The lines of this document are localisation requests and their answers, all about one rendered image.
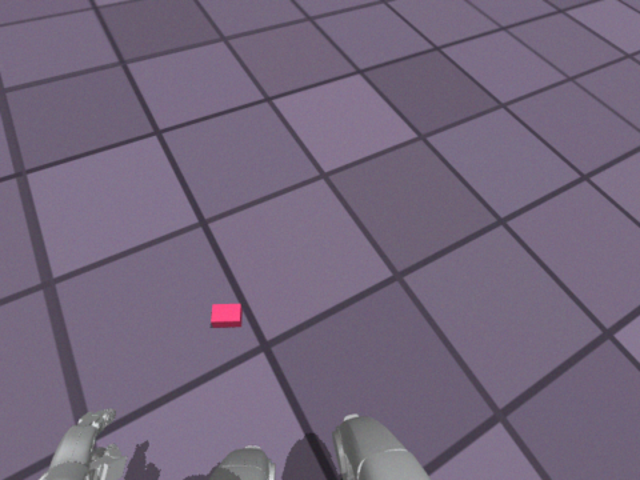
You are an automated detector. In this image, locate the left robot hand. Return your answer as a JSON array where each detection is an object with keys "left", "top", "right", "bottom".
[{"left": 49, "top": 409, "right": 127, "bottom": 480}]

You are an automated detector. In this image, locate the small box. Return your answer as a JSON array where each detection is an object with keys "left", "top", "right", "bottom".
[{"left": 211, "top": 304, "right": 242, "bottom": 328}]

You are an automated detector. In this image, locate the left robot arm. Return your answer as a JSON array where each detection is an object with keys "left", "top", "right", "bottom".
[{"left": 39, "top": 462, "right": 90, "bottom": 480}]

